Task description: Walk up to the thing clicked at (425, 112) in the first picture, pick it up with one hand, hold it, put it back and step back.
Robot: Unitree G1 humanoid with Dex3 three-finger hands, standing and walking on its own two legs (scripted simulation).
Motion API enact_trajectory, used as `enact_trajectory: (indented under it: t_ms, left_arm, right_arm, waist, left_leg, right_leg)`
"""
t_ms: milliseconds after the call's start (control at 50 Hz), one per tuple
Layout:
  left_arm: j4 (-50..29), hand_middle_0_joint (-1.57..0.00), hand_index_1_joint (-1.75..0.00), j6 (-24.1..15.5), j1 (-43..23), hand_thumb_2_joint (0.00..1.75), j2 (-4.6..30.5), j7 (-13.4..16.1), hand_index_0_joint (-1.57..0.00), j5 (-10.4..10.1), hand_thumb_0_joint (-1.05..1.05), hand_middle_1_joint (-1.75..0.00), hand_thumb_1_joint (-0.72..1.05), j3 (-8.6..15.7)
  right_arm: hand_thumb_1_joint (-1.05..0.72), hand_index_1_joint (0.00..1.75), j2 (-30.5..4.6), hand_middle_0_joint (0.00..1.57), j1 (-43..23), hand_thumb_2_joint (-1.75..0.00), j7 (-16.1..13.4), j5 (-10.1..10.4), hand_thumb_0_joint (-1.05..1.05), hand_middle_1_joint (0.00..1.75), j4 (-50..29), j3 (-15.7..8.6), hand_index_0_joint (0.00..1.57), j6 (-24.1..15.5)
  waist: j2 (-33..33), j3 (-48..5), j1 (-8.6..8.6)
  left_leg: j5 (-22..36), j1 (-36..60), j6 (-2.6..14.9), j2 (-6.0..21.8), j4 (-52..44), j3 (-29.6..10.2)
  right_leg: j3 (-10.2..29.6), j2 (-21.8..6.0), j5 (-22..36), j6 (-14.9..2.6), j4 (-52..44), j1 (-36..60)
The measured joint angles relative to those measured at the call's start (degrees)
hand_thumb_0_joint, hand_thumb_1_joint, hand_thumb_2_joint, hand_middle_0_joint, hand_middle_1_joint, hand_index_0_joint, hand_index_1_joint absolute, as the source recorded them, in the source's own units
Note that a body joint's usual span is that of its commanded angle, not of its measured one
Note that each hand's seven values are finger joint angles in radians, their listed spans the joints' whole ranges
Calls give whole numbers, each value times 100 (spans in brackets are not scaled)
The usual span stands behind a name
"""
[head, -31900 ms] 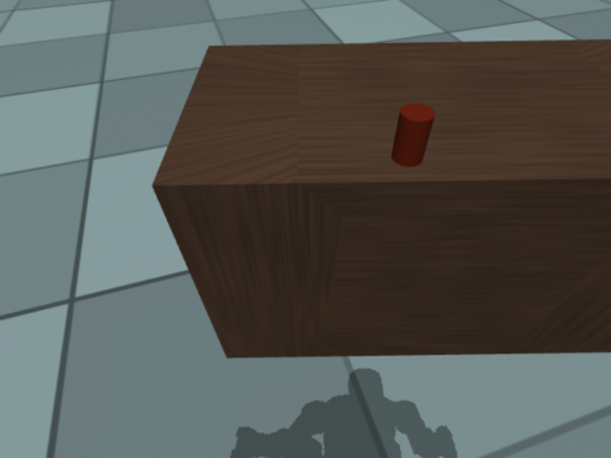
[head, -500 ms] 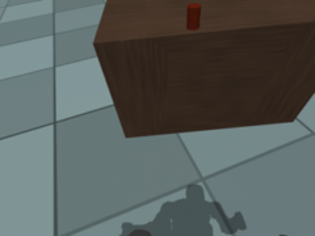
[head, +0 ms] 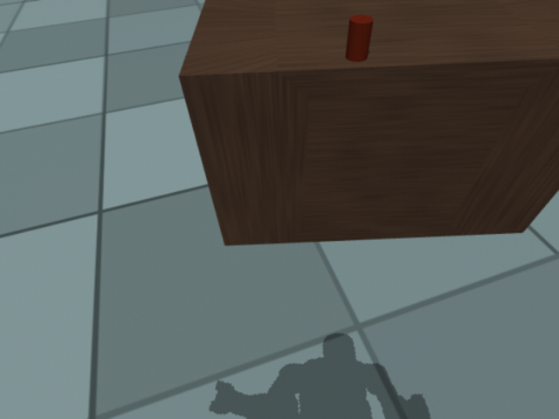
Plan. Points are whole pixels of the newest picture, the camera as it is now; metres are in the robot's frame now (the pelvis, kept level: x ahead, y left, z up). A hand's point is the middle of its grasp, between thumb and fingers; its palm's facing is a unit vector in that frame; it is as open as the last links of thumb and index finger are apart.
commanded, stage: step back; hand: right
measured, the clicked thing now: (358, 38) +1.02 -0.18 +0.09
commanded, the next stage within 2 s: stand in 0.46 s
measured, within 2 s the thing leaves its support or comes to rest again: neither
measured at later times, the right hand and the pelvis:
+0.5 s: hand out of the picture +0.14 -0.21 -0.14, palm faces -0.04 +0.94 -0.34, open 7.3 cm; pelvis +0.02 +0.03 +0.01, yaw +0 degrees
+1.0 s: hand out of the picture +0.08 -0.24 -0.14, palm faces +0.01 +0.94 -0.33, open 7.3 cm; pelvis +0.02 +0.02 +0.02, yaw -1 degrees
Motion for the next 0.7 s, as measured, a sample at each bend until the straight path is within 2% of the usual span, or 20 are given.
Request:
enact_trajectory:
  t_ms: [100, 140, 160, 180, 220, 280, 300, 340, 380, 480, 700]
  left_arm:
    - [24, -21, -30, -33, -55, 90, -108, 1, -21, -47, 1, -30, 90, -89]
    - [24, -21, -30, 10, -95, 90, -80, 1, -21, -84, 1, -30, 90, -113]
    - [29, -21, -30, 46, -126, 90, -54, 4, -21, -105, 1, -30, 90, -121]
    - [49, -21, -30, 91, -172, 90, -8, 13, -21, -123, 1, -30, 90, -117]
    - [90, -20, -30, 190, -225, 90, 58, 33, -21, -174, 1, -30, 90, -111]
    - [199, -20, -30, 259, -283, 90, 127, 39, -21, -198, 1, -30, 90, -119]
    - [236, -20, -30, 256, -301, 90, 153, 36, -21, -188, 1, -30, 90, -114]
    - [297, -20, -30, 223, -313, 90, 189, 34, -21, -182, 1, -30, 90, -106]
    - [360, -20, -30, 206, -321, 90, 208, 27, -21, -179, 1, -30, 90, -109]
    - [535, -20, -30, 202, -372, 90, 175, 27, -21, -194, 1, -30, 91, -154]
    - [848, -20, -30, 120, -359, 90, -36, -32, -21, -179, 1, -30, 90, -321]
  right_arm:
    - [-91, 30, -86, 20, -114, -90, 8, -4, 0, 30, 28, 6, 21, -92]
    - [-91, 30, -80, 20, -193, -90, 4, -12, 0, 30, 50, 10, 20, -117]
    - [-91, 30, -65, 20, -233, -90, -2, -20, 0, 30, 68, 4, 20, -137]
    - [-91, 30, -6, 20, -298, -90, -16, -34, 0, 30, 111, -6, 20, -146]
    - [-91, 30, 114, 20, -388, -90, -22, -61, 0, 30, 169, 25, 20, -138]
    - [-91, 30, 219, 20, -516, -90, 16, -62, 0, 30, 234, 97, 21, -111]
    - [-91, 30, 253, 20, -562, -90, 18, -63, 0, 30, 258, 116, 21, -104]
    - [-91, 30, 303, 20, -657, -90, 13, -49, 0, 30, 297, 145, 21, -101]
    - [-91, 30, 330, 20, -742, -90, 9, -26, 0, 30, 321, 165, 21, -111]
    - [-91, 30, 315, 20, -942, -90, 14, 8, 0, 30, 424, 185, 21, -122]
    - [-91, 30, 204, 20, -1004, -90, 90, 60, 0, 30, 593, 210, 21, -169]
  waist:
    - [26, 37, 41]
    - [5, 85, 26]
    - [-20, 118, 11]
    - [-126, 179, 19]
    - [-283, 187, 70]
    - [-246, 140, 58]
    - [-248, 141, 59]
    - [-238, 140, 58]
    - [-234, 131, 53]
    - [-184, 97, 73]
    - [-52, -28, -1]
  left_leg:
    - [337, -64, -3, 156, -485, 153]
    - [810, 93, -10, 224, -1095, 288]
    - [1342, 181, -43, 216, -1374, 326]
    - [1551, 232, -82, 147, -1424, 383]
    - [1471, 255, -86, 84, -1417, 507]
    - [1352, 190, -61, 200, -1348, 494]
    - [1349, 194, -63, 224, -1360, 489]
    - [1364, 206, -74, 263, -1405, 480]
    - [1400, 239, -77, 267, -1489, 481]
    - [1535, 399, -73, 245, -1777, 507]
    - [1946, 912, -117, 240, -2584, 534]
  right_leg:
    - [-26, -134, -68, 117, -41, 136]
    - [-36, -187, -185, 177, 125, 107]
    - [-39, -223, -270, 215, 257, 77]
    - [12, -306, -349, 255, 388, 57]
    - [133, -378, -389, 255, 447, 16]
    - [167, -215, -377, 142, 234, 68]
    - [159, -192, -192, 161, 102, 115]
    - [151, -157, -116, 281, -61, 179]
    - [148, -154, -82, 325, -172, 225]
    - [163, -174, 38, 337, -428, 363]
    - [167, -167, 406, 327, -1138, 818]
